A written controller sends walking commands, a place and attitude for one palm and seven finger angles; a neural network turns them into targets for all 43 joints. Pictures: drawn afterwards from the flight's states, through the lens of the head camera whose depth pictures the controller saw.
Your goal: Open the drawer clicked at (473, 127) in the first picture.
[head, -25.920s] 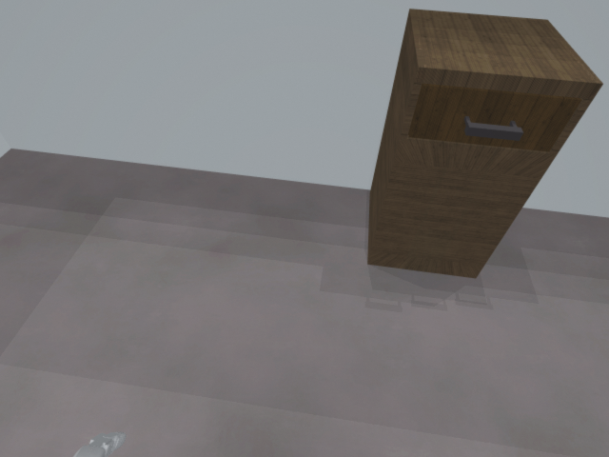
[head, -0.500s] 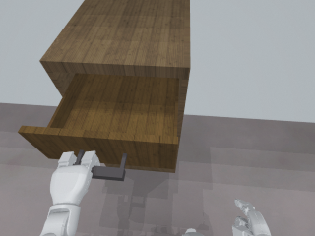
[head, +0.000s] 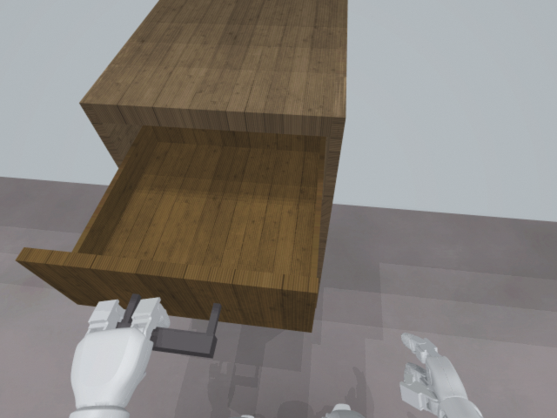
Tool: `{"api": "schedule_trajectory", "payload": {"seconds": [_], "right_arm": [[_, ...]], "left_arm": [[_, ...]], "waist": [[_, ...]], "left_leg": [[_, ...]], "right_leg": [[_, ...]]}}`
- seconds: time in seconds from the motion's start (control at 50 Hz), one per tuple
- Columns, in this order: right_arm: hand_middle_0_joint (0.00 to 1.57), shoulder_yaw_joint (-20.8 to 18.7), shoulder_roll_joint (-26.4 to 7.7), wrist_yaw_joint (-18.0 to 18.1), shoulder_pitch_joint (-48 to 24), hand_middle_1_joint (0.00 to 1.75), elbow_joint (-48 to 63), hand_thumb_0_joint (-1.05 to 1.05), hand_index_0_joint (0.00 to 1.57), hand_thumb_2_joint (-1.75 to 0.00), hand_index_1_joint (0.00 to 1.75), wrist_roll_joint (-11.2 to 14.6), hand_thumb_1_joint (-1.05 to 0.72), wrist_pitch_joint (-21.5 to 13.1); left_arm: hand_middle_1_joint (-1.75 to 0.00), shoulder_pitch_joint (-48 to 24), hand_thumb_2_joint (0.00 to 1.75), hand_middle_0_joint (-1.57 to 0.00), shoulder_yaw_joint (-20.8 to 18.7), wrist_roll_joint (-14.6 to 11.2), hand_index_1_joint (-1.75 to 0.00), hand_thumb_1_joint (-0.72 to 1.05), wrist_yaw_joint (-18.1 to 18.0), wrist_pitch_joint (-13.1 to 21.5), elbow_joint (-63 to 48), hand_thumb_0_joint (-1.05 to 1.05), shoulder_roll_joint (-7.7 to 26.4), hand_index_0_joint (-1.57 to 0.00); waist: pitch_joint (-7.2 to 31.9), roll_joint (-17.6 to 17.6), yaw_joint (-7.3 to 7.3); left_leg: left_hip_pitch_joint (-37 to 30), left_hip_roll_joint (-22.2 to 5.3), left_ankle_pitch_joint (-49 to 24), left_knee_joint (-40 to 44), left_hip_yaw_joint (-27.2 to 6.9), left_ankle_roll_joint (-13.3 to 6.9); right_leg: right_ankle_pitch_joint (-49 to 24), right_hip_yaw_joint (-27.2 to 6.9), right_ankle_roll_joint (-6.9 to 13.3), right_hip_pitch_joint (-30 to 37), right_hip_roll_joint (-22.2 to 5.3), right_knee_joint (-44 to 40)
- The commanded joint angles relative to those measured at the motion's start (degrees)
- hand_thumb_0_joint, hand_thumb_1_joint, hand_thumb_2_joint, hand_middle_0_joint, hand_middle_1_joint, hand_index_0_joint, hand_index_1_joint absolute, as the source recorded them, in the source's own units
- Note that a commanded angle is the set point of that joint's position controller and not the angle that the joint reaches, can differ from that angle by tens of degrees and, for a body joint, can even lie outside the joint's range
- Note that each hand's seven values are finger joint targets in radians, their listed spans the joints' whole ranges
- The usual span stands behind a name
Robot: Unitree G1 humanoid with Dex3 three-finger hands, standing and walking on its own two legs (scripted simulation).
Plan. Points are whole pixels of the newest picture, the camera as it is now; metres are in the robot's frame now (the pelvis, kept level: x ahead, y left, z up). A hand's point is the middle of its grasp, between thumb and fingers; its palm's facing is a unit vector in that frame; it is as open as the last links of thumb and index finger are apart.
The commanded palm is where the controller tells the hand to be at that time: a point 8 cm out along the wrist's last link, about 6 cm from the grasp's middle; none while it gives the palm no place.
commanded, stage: pull the drawer open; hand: left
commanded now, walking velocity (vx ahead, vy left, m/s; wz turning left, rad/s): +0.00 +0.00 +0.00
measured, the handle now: (169, 322) +0.24 +0.18 +0.00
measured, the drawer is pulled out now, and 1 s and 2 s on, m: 0.27 0.30 0.30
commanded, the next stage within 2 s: open the thumb to release the handle in 0.42 s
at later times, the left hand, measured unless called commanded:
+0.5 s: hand (125, 392) +0.15 +0.22 -0.02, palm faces -0.05 -0.12 -0.99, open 5.9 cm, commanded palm +0.14 +0.23 +0.03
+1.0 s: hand (115, 393) +0.15 +0.23 -0.02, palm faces -0.03 -0.06 -1.00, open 11.9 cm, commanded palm +0.13 +0.24 +0.03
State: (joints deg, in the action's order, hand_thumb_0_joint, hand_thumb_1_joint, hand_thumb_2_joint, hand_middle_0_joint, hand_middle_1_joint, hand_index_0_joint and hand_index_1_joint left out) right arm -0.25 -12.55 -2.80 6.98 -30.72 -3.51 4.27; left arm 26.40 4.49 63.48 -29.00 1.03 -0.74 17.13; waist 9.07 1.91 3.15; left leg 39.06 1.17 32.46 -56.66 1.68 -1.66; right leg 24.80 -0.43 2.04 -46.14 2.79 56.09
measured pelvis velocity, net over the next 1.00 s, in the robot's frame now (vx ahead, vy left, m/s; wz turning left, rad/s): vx -0.02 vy -0.02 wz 0.02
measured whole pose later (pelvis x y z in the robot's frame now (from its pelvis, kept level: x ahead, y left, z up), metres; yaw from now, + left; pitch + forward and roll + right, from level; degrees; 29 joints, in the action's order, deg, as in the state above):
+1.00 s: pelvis -0.02 -0.02 -0.01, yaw +1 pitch +14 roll +1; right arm -0.5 -13.9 1.1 6.8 -31.4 -3.5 5.0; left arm 27.9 -0.1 62.3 -30.2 6.3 -0.1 21.4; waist 8.1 0.8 3.5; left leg 41.9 1.5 31.2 -58.7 0.9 -0.7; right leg 24.0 0.4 3.1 -49.0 2.3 58.5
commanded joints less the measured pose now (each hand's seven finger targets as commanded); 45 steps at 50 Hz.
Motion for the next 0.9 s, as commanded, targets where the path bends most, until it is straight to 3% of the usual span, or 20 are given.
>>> {"api": "schedule_trajectory", "payload": {"seconds": [0.0,0.04,0.16,0.26,0.32,0.48,0.5,0.52,0.54,0.56,0.58,0.6,0.64,0.66,0.72,0.8,0.82,0.86,0.88], "right_arm": [[0.20,-2.54,-6.07,0.17,-4.07,0.30,9.25,0.00,0.20,-0.90,0.30,0.05,-0.90,-2.71],[0.20,-2.40,-6.06,-0.13,-4.38,0.30,9.47,0.00,0.20,-0.90,0.30,-0.18,-0.90,-2.71],[0.20,-2.37,-6.36,-0.67,-3.69,0.30,10.46,0.00,0.20,-0.90,0.30,-0.49,-0.90,-3.13],[0.20,-2.21,-6.64,-0.84,-3.88,0.30,11.27,0.00,0.20,-0.90,0.30,-0.54,-0.90,-3.13],[0.20,-2.15,-6.47,-1.11,-3.48,0.30,12.03,0.00,0.20,-0.90,0.30,-0.60,-0.90,-3.24],[0.20,-2.29,-6.63,-0.96,-2.70,0.30,12.34,0.00,0.20,-0.90,0.30,-0.77,-0.90,-3.21],[0.20,-2.90,-8.04,0.80,-2.82,0.30,9.11,0.00,0.20,-0.90,0.30,-0.33,-0.90,-1.82],[0.20,-2.38,-7.28,1.58,-3.48,0.30,9.67,0.00,0.20,-0.90,0.30,-1.40,-0.90,-1.81],[0.20,-2.20,-6.73,1.52,-3.19,0.30,9.82,0.00,0.20,-0.90,0.30,-1.16,-0.90,-2.09],[0.20,-2.72,-7.07,1.48,-3.49,0.30,9.86,0.00,0.20,-0.90,0.30,-0.95,-0.90,-2.11],[0.20,-3.08,-6.86,1.36,-3.10,0.30,9.78,0.00,0.20,-0.90,0.30,-0.91,-0.90,-2.07],[0.20,-3.57,-7.30,1.44,-3.12,0.30,9.69,0.00,0.20,-0.90,0.30,-0.65,-0.90,-1.82],[0.20,-3.84,-7.39,1.86,-3.04,0.30,9.38,0.00,0.20,-0.90,0.30,-0.36,-0.90,-1.41],[0.20,-3.85,-7.54,2.14,-3.08,0.30,9.03,0.00,0.20,-0.90,0.30,-0.30,-0.90,-1.40],[0.20,-3.61,-7.53,3.27,-3.95,0.30,8.74,0.00,0.20,-0.90,0.30,0.28,-0.90,-1.28],[0.20,-2.91,-7.38,4.24,-4.67,0.30,8.31,0.00,0.20,-0.90,0.30,0.56,-0.90,-1.46],[0.20,-2.70,-7.31,4.36,-5.04,0.30,8.41,0.00,0.20,-0.90,0.30,0.42,-0.90,-1.59],[0.20,-2.48,-7.42,4.79,-5.21,0.30,8.14,0.00,0.20,-0.90,0.30,0.42,-0.90,-1.69],[0.20,-2.36,-7.13,4.75,-5.40,0.30,7.89,0.00,0.20,-0.90,0.30,0.25,-0.90,-1.83]], "left_arm": [[-1.35,9.71,0.90,-0.40,-0.87,-0.12,-1.35,0.90,-3.03,3.02,-14.11,0.00,4.81,-0.40],[-1.35,10.35,0.90,-0.40,0.15,0.02,-1.35,0.90,-3.02,3.49,-15.25,0.00,4.13,-0.40],[-1.35,17.51,0.90,-0.40,-1.85,-0.61,-1.35,0.90,-3.29,5.38,-18.86,0.00,5.76,-0.40],[-1.35,20.41,0.90,-0.40,-2.39,-0.70,-1.35,0.90,-3.32,5.77,-19.35,0.00,6.40,-0.40],[-1.35,24.12,0.90,-0.40,-1.81,-1.32,-1.35,0.90,-3.18,5.81,-20.63,0.00,5.62,-0.40],[-1.35,23.77,0.90,-0.40,-2.54,-1.57,-1.35,0.90,-3.29,5.83,-21.96,0.00,5.92,-0.40],[-1.35,6.43,0.90,-0.40,-15.27,0.32,-1.35,0.90,-5.42,6.55,-18.50,0.00,18.08,-0.40],[-1.34,8.73,0.87,-0.40,-14.28,1.38,-1.34,0.83,-6.38,7.07,-15.79,0.00,14.53,-0.40],[-1.34,10.43,0.84,-0.39,-13.50,1.35,-1.34,0.76,-6.64,7.04,-12.88,0.00,13.42,-0.39],[-1.33,9.42,0.81,-0.38,-13.37,1.12,-1.33,0.69,-6.79,7.25,-15.38,0.00,13.23,-0.38],[-1.32,10.43,0.78,-0.38,-12.10,0.61,-1.32,0.62,-6.97,6.72,-14.69,0.00,11.60,-0.38],[-1.31,8.72,0.75,-0.38,-12.35,-0.51,-1.31,0.55,-7.07,6.05,-16.26,0.00,12.09,-0.38],[-1.30,8.86,0.69,-0.36,-12.17,-1.77,-1.30,0.41,-7.26,4.47,-16.14,0.00,11.48,-0.36],[-1.29,7.84,0.66,-0.36,-11.53,-2.50,-1.29,0.34,-6.90,3.57,-15.46,0.00,11.01,-0.36],[-1.27,7.36,0.57,-0.35,-9.92,-3.86,-1.27,0.13,-5.27,2.74,-12.94,0.00,10.12,-0.35],[-1.24,4.55,0.45,-0.32,-9.49,-2.95,-1.24,-0.15,-3.46,2.97,-10.70,0.00,11.53,-0.32],[-1.23,4.30,0.42,-0.32,-8.41,-2.68,-1.23,-0.22,-3.11,3.12,-10.20,0.00,10.87,-0.32],[-1.22,2.11,0.36,-0.31,-11.29,-2.21,-1.22,-0.36,-3.25,3.99,-10.00,0.00,13.81,-0.31],[-1.21,1.93,0.33,-0.30,-11.08,-1.75,-1.21,-0.43,-3.42,4.31,-9.24,0.00,13.62,-0.30]], "waist": [[11.69,-2.41,1.21],[11.49,-1.55,1.20],[12.82,-0.70,1.86],[10.30,-0.24,1.98],[12.06,-1.10,2.51],[12.89,-1.59,1.94],[10.14,-3.56,-0.31],[10.68,-1.79,1.61],[9.64,-2.57,1.08],[11.71,0.28,1.59],[12.26,1.58,1.35],[13.21,2.72,1.15],[15.06,2.30,1.06],[15.61,0.05,0.07],[13.41,-5.12,-0.38],[10.71,-6.05,-0.19],[9.92,-5.44,-0.13],[9.22,-3.75,0.30],[9.16,-2.98,0.49]], "left_leg": [[-6.29,-0.03,-32.82,5.63,-3.40,1.85],[-5.90,0.07,-31.39,5.39,-3.63,1.90],[-6.01,0.05,-34.46,3.55,-3.86,2.73],[-3.82,0.14,-30.24,3.05,-3.86,2.80],[-4.03,0.01,-31.34,2.46,-3.95,2.77],[-3.66,-0.22,-32.50,1.50,-4.23,2.82],[-0.71,0.02,-26.24,0.73,-4.29,3.11],[0.29,0.92,-22.86,1.11,-3.23,2.56],[0.34,1.01,-22.17,1.06,-3.43,2.73],[-1.19,0.95,-24.33,1.32,-3.32,3.12],[-2.47,0.81,-25.27,1.32,-3.22,3.34],[-3.42,0.76,-25.99,1.43,-3.35,3.44],[-3.85,0.63,-27.23,1.91,-3.22,3.08],[-3.48,0.64,-27.07,1.70,-3.11,2.63],[-0.34,1.07,-20.35,3.25,-2.33,0.94],[0.83,1.30,-16.14,5.15,-2.07,0.47],[1.28,1.45,-14.83,5.30,-1.77,0.28],[1.11,1.58,-14.00,5.77,-1.81,0.25],[0.92,1.84,-13.55,5.66,-1.62,0.25]], "right_leg": [[-21.01,-2.05,1.50,10.88,-0.18,-4.89],[-18.52,-2.23,1.72,9.36,-0.17,-4.56],[-19.57,-3.45,2.01,7.62,0.00,-3.08],[-14.77,-3.19,2.19,4.87,0.09,-2.83],[-14.90,-3.06,2.01,4.95,-0.02,-1.97],[-16.05,-3.38,1.87,3.92,-0.15,-1.07],[-15.16,-3.72,1.65,1.08,-0.24,-0.83],[-14.04,-2.75,1.70,3.03,-0.34,-0.38],[-12.49,-2.95,1.99,1.55,-0.28,-0.43],[-13.53,-3.64,2.32,1.76,-0.24,-0.72],[-12.97,-3.11,2.14,1.73,-0.33,-0.72],[-13.63,-2.76,2.07,2.13,-0.43,-1.02],[-15.32,-1.37,1.65,4.69,-0.41,-1.22],[-16.98,-1.72,1.43,5.66,-0.42,-1.88],[-16.81,-2.20,0.67,9.62,-0.97,-4.27],[-13.60,-2.92,0.73,10.63,-1.40,-6.36],[-11.95,-2.95,0.60,10.55,-1.69,-6.98],[-10.75,-3.60,1.04,10.48,-1.58,-7.55],[-10.12,-4.01,1.04,10.34,-1.69,-7.64]]}}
